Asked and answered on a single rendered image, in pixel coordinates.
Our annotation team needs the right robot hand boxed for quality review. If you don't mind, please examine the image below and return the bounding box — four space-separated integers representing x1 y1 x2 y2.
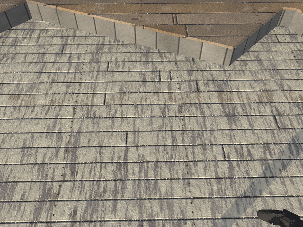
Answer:
257 209 303 227

